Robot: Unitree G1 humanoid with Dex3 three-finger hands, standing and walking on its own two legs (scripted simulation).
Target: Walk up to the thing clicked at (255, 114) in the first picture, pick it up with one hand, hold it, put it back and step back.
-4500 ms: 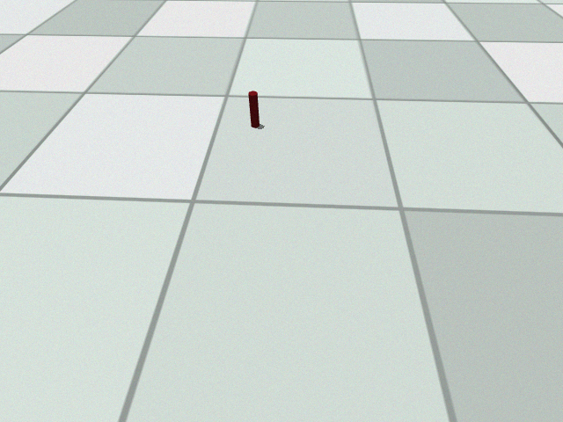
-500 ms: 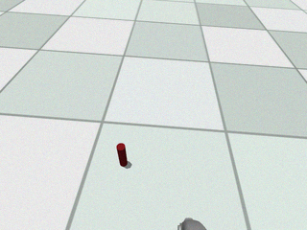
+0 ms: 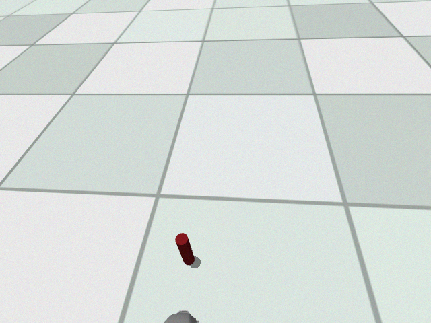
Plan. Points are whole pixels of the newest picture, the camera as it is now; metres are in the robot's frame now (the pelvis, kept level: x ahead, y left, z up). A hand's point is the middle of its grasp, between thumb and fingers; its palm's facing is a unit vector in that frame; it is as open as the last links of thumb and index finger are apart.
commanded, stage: walk up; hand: left
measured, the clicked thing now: (185, 250) +0.55 +0.21 -0.66
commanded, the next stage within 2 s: none
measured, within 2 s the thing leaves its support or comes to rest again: neither
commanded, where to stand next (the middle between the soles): +0.19 +0.01 m, yaw -2 degrees
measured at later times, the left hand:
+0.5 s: hand out of the picture +0.15 +0.33 -0.17, palm faces -0.06 -0.93 -0.36, open 7.4 cm
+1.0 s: hand (110, 301) +0.21 +0.27 -0.15, palm faces -0.05 -0.95 -0.30, open 7.4 cm
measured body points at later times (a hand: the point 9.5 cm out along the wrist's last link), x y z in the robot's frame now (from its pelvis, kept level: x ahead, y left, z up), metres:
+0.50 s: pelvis +0.09 +0.05 -0.01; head +0.13 +0.07 +0.43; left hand +0.15 +0.37 -0.15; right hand +0.15 -0.26 -0.12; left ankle +0.13 +0.16 -0.74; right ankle +0.13 -0.10 -0.72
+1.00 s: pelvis +0.09 +0.03 +0.00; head +0.10 +0.04 +0.45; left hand +0.21 +0.32 -0.13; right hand +0.15 -0.28 -0.12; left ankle +0.13 +0.16 -0.74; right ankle +0.12 -0.09 -0.74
